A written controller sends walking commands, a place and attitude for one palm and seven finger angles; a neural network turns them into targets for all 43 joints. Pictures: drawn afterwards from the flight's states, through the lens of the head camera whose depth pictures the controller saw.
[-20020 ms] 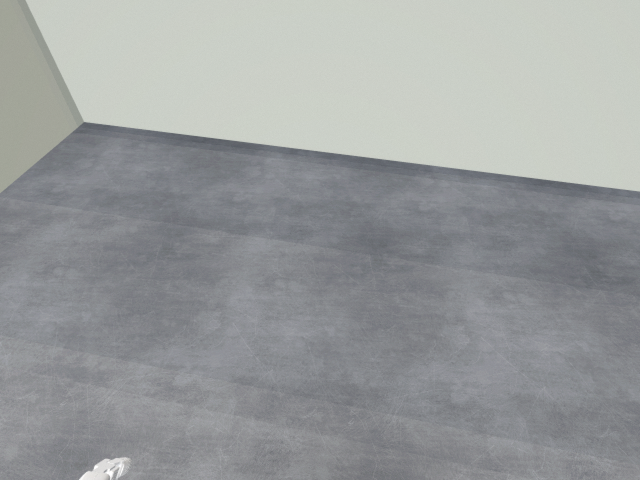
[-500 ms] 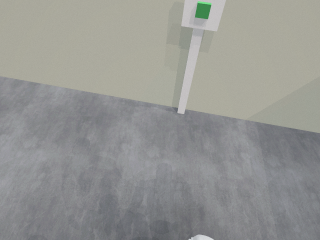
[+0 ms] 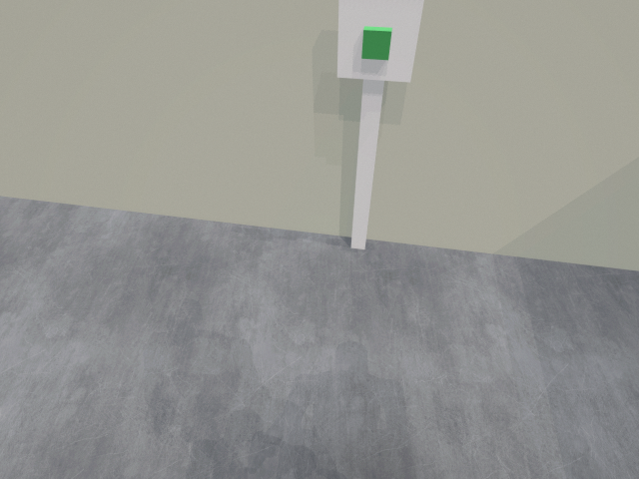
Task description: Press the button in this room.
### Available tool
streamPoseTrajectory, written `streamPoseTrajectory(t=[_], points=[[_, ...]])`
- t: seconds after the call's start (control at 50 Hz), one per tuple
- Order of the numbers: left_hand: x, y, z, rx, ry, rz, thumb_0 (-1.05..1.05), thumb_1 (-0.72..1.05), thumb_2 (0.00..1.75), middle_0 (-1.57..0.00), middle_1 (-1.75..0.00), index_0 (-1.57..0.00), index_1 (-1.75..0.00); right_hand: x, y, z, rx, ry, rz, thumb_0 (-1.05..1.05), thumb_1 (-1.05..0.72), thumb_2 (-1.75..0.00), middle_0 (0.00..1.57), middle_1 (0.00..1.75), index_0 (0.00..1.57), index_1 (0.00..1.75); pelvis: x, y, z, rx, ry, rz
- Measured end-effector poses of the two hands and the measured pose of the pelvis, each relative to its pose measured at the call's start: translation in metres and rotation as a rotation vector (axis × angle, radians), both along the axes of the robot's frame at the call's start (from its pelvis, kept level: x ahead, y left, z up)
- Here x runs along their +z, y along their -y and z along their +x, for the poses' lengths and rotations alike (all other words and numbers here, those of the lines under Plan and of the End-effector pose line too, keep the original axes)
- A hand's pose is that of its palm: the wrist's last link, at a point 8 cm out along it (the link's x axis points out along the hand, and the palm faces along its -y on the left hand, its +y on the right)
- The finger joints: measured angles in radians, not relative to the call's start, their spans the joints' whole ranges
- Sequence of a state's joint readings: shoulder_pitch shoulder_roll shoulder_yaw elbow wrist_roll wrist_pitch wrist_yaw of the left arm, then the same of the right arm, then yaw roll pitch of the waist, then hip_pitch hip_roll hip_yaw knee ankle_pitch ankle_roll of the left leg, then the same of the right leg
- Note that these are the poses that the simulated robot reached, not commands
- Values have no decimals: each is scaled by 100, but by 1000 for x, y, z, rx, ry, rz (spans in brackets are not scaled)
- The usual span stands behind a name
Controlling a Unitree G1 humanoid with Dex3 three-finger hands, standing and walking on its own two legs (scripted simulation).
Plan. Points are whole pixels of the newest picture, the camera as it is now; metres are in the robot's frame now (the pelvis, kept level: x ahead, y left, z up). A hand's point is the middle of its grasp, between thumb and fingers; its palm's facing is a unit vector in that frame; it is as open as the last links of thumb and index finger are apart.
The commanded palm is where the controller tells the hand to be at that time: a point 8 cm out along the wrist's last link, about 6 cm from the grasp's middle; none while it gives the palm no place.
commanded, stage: stand and wait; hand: left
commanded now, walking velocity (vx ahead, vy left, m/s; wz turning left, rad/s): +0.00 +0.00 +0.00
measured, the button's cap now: (376, 42) +1.09 -0.10 +0.08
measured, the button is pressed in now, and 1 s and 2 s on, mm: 0 0 0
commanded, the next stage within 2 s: look at it before walking up in 0.22 s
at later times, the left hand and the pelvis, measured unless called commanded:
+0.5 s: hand out of the picture -0.04 +0.14 -0.17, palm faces +0.06 -0.99 -0.14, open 7.3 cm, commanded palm none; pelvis -0.01 -0.01 +0.00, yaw +0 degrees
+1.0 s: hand out of the picture -0.02 +0.16 -0.17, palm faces +0.03 -0.98 -0.18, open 7.3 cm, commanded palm none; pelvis -0.01 +0.01 +0.00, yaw -2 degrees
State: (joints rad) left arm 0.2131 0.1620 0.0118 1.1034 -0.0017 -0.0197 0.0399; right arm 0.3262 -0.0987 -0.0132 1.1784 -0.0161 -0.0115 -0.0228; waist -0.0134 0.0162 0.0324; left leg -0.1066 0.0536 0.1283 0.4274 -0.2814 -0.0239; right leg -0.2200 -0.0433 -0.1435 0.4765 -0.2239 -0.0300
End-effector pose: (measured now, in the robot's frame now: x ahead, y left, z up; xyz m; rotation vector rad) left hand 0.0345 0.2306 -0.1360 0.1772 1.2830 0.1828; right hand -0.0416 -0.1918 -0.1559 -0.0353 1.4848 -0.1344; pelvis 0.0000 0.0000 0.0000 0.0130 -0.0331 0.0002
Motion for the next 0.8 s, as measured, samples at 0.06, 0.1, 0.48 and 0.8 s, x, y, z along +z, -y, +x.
streamPoseTrajectory(t=[0.06, 0.1, 0.48, 0.8], points=[[-2, 4, -13, 16, -32, -6, -1, 95, 90, -20, -29, -20, -30, 2, 6, 1, 7, -6, -13, 0, -91, -90, 20, 30, 20, 30, 1, 3, 1, 0, 4, -2], [-3, 8, -23, 23, -56, -14, 0, 95, 90, -20, -29, -20, -30, 3, 10, 4, 10, -2, -21, 0, -91, -90, 20, 30, 20, 30, 2, 4, 2, 1, 7, -3], [-8, 46, -79, 53, -170, -100, 0, 91, 90, -20, -29, -20, -30, 6, 16, 17, 27, 49, -36, 0, -91, -90, 20, 30, 20, 30, 4, 7, -6, -7, 8, -7], [-6, 25, -63, 26, -134, -61, 0, 91, 90, -20, -29, -20, -30, 5, 0, -16, -11, -16, -14, 0, -91, -90, 20, 30, 20, 30, 3, 1, -8, -14, 0, -5]])
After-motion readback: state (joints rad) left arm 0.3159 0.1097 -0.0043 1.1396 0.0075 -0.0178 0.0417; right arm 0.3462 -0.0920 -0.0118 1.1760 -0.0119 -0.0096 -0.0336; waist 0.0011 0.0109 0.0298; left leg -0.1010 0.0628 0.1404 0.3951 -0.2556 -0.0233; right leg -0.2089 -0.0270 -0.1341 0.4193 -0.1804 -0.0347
